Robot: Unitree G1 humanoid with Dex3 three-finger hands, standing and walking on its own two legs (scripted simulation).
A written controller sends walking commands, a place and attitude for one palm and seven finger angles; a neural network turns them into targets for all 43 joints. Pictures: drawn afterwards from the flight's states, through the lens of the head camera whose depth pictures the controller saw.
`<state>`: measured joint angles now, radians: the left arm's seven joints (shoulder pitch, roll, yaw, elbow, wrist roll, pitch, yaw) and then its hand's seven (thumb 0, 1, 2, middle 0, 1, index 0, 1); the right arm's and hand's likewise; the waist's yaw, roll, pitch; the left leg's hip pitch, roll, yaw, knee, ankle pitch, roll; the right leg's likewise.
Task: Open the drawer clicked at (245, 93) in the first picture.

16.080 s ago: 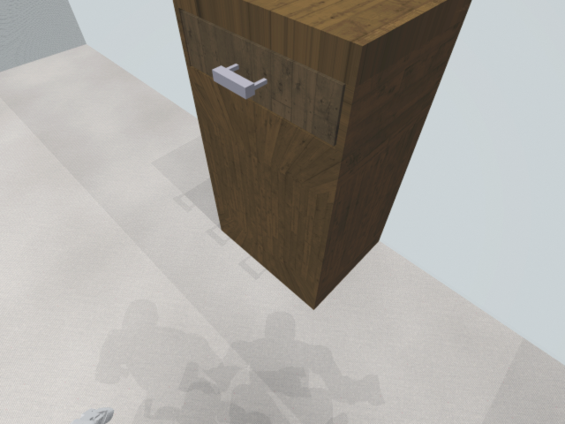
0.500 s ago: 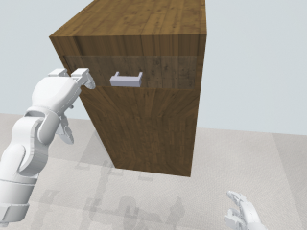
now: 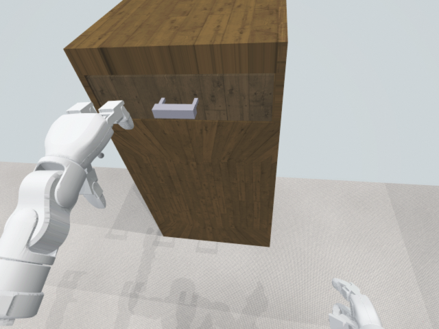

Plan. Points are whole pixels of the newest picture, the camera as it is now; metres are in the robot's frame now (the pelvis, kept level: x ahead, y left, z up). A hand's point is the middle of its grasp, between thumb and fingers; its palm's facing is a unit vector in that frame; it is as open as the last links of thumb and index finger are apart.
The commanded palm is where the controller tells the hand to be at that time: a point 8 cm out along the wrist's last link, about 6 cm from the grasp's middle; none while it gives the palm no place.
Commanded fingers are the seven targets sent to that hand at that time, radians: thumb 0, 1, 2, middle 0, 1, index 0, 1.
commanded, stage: move the hooked fingers above the handle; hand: left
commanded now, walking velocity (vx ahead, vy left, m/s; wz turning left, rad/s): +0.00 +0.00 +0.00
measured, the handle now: (176, 106) +0.61 +0.22 +0.07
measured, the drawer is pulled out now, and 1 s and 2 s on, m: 0.00 0.00 0.00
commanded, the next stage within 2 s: none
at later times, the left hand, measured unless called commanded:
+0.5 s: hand (134, 136) +0.40 +0.22 +0.16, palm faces +0.03 -0.02 -1.00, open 13.8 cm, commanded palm +0.38 +0.23 +0.22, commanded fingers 0.00 -0.50 0.30 -0.30 -1.20 -0.30 -1.20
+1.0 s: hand (155, 120) +0.47 +0.21 +0.14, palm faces -0.02 +0.00 -1.00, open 13.8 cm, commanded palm +0.46 +0.22 +0.20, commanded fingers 0.00 -0.50 0.30 -0.30 -1.20 -0.30 -1.20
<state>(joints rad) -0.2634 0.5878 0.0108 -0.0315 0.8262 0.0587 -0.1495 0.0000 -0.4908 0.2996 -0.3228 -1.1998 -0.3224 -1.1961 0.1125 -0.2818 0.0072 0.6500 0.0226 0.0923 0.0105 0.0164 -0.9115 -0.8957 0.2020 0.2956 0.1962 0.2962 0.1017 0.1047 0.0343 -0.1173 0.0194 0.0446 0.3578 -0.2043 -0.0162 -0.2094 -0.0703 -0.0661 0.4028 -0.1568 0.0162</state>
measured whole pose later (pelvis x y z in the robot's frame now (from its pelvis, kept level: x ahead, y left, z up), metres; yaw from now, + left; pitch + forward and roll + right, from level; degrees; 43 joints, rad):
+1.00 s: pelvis +0.03 +0.01 +0.00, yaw +0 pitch +6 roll +1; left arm -0.76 0.51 -0.15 0.63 0.94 -0.06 -0.07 0.00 -0.49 0.30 -0.32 -1.20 -0.32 -1.20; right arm 0.20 -0.27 -0.02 0.68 0.03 0.12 -0.03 0.01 -0.91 -0.90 0.20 0.30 0.20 0.30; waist 0.02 0.06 -0.03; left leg -0.25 0.02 0.05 0.40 -0.25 -0.01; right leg -0.34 -0.07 -0.06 0.44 -0.19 0.03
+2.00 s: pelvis +0.04 +0.01 -0.01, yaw -2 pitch +15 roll +0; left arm -1.09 0.60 -0.04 1.08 1.06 -0.05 0.07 0.00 -0.49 0.30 -0.32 -1.20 -0.32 -1.20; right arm 0.31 -0.27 -0.05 0.71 0.01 0.12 -0.03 0.01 -0.91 -0.90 0.20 0.30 0.20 0.30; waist -0.11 0.05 -0.09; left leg -0.47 0.04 0.07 0.53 -0.32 -0.01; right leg -0.55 -0.05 -0.03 0.52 -0.22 0.02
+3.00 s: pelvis +0.04 +0.01 -0.02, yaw -2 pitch +15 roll +0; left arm -1.05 0.59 -0.04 1.09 1.07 -0.07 0.09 0.00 -0.49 0.30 -0.32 -1.20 -0.32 -1.20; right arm 0.34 -0.27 -0.05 0.71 0.01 0.12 -0.03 0.01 -0.91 -0.89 0.21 0.30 0.20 0.30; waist -0.11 0.05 -0.08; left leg -0.50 0.05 0.06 0.57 -0.33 -0.01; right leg -0.58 -0.05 -0.03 0.55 -0.23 0.02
